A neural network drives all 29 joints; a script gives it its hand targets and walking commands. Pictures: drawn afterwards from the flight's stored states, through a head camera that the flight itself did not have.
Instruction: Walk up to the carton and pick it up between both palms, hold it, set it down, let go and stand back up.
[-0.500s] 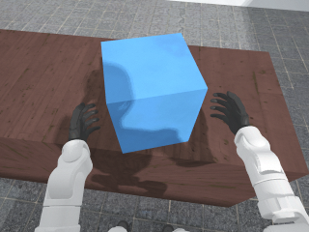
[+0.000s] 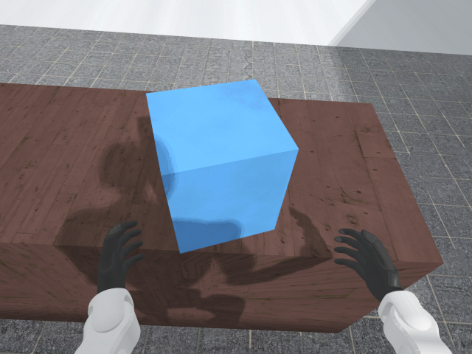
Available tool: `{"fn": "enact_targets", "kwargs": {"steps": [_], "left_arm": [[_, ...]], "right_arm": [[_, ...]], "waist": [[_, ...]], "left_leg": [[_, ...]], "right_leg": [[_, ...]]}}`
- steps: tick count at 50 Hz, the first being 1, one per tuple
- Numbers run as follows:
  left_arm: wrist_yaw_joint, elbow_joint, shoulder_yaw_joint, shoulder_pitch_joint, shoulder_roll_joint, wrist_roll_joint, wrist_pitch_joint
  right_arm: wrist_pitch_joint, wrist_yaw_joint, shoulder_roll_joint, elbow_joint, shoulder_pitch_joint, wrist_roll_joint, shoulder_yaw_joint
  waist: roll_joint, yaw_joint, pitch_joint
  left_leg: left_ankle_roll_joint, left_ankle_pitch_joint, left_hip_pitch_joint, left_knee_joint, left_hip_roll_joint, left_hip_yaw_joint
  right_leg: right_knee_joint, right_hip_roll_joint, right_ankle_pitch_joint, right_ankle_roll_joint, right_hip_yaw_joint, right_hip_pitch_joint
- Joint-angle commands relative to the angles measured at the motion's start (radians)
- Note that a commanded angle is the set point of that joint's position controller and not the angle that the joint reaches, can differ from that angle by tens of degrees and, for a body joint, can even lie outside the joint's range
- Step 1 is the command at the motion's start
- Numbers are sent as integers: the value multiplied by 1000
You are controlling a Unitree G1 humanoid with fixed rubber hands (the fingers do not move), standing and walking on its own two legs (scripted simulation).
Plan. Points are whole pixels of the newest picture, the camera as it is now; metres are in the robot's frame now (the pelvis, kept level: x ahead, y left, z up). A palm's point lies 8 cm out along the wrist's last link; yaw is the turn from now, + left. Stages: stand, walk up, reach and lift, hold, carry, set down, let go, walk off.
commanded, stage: set down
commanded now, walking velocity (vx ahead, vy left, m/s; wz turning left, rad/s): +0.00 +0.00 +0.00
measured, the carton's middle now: (216, 168) +0.45 +0.05 +0.04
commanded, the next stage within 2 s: none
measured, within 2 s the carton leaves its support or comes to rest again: neither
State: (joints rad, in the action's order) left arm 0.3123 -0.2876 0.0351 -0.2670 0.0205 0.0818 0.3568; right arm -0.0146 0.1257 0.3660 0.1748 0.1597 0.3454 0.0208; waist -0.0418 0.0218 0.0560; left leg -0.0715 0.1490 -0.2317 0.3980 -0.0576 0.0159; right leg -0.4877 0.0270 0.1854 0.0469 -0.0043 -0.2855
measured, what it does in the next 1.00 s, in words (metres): shifts its weight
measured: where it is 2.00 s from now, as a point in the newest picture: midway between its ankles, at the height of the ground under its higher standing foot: outside the picture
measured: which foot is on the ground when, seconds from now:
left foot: down 0.00-1.00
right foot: down 0.00-1.00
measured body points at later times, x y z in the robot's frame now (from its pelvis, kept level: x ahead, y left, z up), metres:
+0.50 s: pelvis +0.00 +0.02 +0.00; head +0.02 +0.02 +0.45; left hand +0.21 +0.20 +0.00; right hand +0.21 -0.22 -0.01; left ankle +0.04 +0.17 -0.74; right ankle +0.05 -0.09 -0.74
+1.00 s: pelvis +0.04 +0.03 +0.00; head +0.06 +0.04 +0.45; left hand +0.22 +0.23 -0.04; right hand +0.22 -0.19 -0.05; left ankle +0.04 +0.17 -0.74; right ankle +0.05 -0.09 -0.74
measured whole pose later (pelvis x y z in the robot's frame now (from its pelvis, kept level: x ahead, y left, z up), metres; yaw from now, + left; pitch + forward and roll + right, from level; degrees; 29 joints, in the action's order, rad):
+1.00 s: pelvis +0.04 +0.03 +0.00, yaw -3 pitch -2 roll +0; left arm 0.18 0.13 0.04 -0.35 0.08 0.05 0.12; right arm -0.13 0.12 0.27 0.41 0.27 0.19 0.02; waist -0.01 0.07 0.06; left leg -0.04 0.24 -0.15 0.42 -0.06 -0.05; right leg -0.42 0.03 0.21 0.00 0.06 -0.18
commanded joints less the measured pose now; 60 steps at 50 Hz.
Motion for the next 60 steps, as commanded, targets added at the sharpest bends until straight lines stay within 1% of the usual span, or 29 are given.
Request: {"fn": "enact_targets", "kwargs": {"steps": [1, 3, 4, 6, 9, 13, 14, 15, 16, 17, 19, 24, 27, 28, 29, 31, 32, 33, 38, 43, 45, 46, 48, 49, 50, 53, 57, 58, 60], "left_arm": [[14, -276, -10, 165, 21, -41, -107], [19, -236, -25, 170, 31, -41, -129], [20, -274, 11, 103, 5, -36, -128], [11, -228, 6, 95, 10, -32, -129], [5, -181, -6, 125, 25, -34, -138], [2, -160, 1, 94, 31, -35, -157], [0, -150, -29, 177, 65, -23, -172], [-6, -117, 2, 126, 42, -26, -175], [-12, -95, -15, 144, 56, -19, -185], [-10, -144, 3, 118, 51, -11, -184], [-21, -103, 9, 104, 62, -17, -180], [-31, -46, -18, 188, 111, 7, -203], [-42, -20, -4, 149, 101, 2, -212], [-40, -16, -35, 177, 117, 3, -223], [-60, 70, -10, 135, 101, -8, -214], [-63, 37, -23, 156, 121, 4, -235], [-69, 37, 10, 79, 90, -3, -228], [-69, 12, -4, 122, 100, -3, -238], [-93, 85, -20, 91, 117, -8, -262], [-112, 157, -26, 27, 112, -44, -282], [-109, 97, -15, 9, 120, -30, -305], [-125, 189, -19, 10, 122, -34, -304], [-122, 177, -42, -2, 133, -48, -317], [-141, 276, -19, -11, 130, -45, -307], [-128, 154, -22, 18, 139, -40, -324], [-131, 180, -8, -33, 132, -42, -324], [-148, 209, -20, -77, 143, -41, -346], [-160, 264, -16, -62, 157, -35, -343], [-159, 210, -13, -54, 159, -38, -343]], "right_arm": [[-106, 14, 205, -276, -192, 4, -109], [-114, 18, 198, -296, -189, -6, -102], [-122, 21, 216, -309, -139, -5, -117], [-116, 24, 208, -284, -109, -15, -118], [-105, 21, 200, -278, -109, -25, -116], [-109, 25, 193, -237, -72, -48, -128], [-110, 21, 177, -287, -135, -46, -118], [-109, 19, 178, -251, -81, -58, -133], [-109, 13, 156, -266, -92, -61, -110], [-110, 17, 172, -255, -70, -60, -127], [-104, 16, 156, -200, -49, -63, -121], [-102, -1, 133, -235, -123, -86, -123], [-113, 3, 131, -186, -80, -93, -117], [-120, 2, 129, -209, -105, -92, -106], [-111, -1, 125, -132, -62, -108, -107], [-124, -5, 129, -147, -85, -107, -112], [-123, -5, 139, -94, -9, -110, -116], [-135, -2, 120, -132, -56, -101, -107], [-150, -9, 110, -107, -51, -121, -96], [-165, -1, 113, 10, 0, -136, -77], [-188, 1, 116, -34, 7, -130, -92], [-185, -5, 93, 23, 13, -146, -88], [-195, -4, 76, 18, 26, -140, -66], [-184, -9, 67, 85, 27, -167, -69], [-200, -7, 75, 16, 3, -153, -80], [-199, -8, 81, 68, 36, -171, -93], [-219, -11, 54, 74, 68, -174, -71], [-217, -18, 44, 106, 61, -193, -69], [-227, -14, 44, 109, 43, -189, -88]], "waist": [[-32, 25, -266], [-55, 47, -252], [-60, 23, -229], [-64, 18, -202], [-68, 38, -180], [-64, 24, -142], [-92, 55, -167], [-83, 29, -160], [-96, 46, -163], [-75, 31, -179], [-45, 30, -145], [-61, 58, -191], [-33, 44, -224], [-35, 66, -245], [-44, 34, -196], [-56, 45, -221], [-27, 12, -201], [-9, 44, -257], [-41, 48, -238], [0, 48, -196], [-9, 56, -233], [-30, 42, -202], [-1, 62, -181], [-25, 40, -135], [1, 64, -182], [38, 49, -200], [14, 61, -173], [6, 45, -161], [47, 53, -165]], "left_leg": [[76, -4, 55, -67, 63, -35], [76, 36, 28, -72, 65, -41], [70, 7, 59, -79, 50, -29], [72, 21, 55, -74, 52, -42], [74, 56, 56, -82, 47, -60], [66, 74, 46, -81, 44, -72], [74, 107, 28, -78, 49, -86], [72, 103, 48, -78, 45, -74], [82, 123, 48, -74, 50, -86], [71, 110, 75, -83, 37, -80], [62, 99, 101, -90, 43, -85], [65, 120, 84, -80, 46, -104], [64, 66, 133, -74, 42, -96], [62, 38, 134, -69, 45, -108], [64, 44, 151, -67, 41, -97], [59, 9, 161, -61, 43, -99], [52, -40, 204, -57, 40, -88], [49, -56, 204, -46, 42, -93], [48, -137, 207, -26, 54, -105], [21, -239, 230, -10, 52, -103], [21, -281, 228, -6, 55, -97], [26, -242, 215, -4, 62, -105], [19, -275, 193, 1, 69, -112], [24, -245, 199, -5, 70, -117], [21, -274, 209, -6, 63, -118], [3, -360, 227, 12, 58, -106], [0, -391, 203, 22, 70, -106], [7, -358, 200, 15, 69, -109], [-1, -377, 212, 10, 59, -102]], "right_leg": [[170, -27, 142, -21, 106, 122], [180, -30, 193, -18, 119, 117], [184, -29, 159, -16, 114, 112], [196, -38, 175, -16, 123, 118], [210, -45, 243, -17, 140, 101], [213, -56, 247, -21, 147, 84], [211, -57, 280, -24, 152, 65], [210, -54, 266, -20, 145, 65], [214, -61, 288, -27, 157, 49], [199, -49, 244, -19, 124, 48], [204, -45, 191, -13, 113, 25], [206, -53, 237, -18, 111, 30], [194, -35, 147, -6, 83, 25], [186, -29, 130, -7, 73, 36], [195, -29, 123, -3, 74, 15], [195, -24, 102, -7, 65, 22], [191, -16, 41, 5, 55, 21], [185, -13, 49, 8, 56, 22], [197, -6, -8, -3, 53, 41], [200, 11, -58, 12, 47, 58], [189, 17, -107, 5, 40, 78], [199, 13, -86, 2, 51, 78], [192, 12, -122, -5, 57, 101], [201, 9, -98, -9, 55, 83], [191, 16, -107, -8, 44, 91], [184, 26, -149, 1, 38, 89], [193, 23, -191, -3, 46, 115], [190, 18, -181, -14, 52, 126], [189, 22, -156, -5, 40, 113]]}}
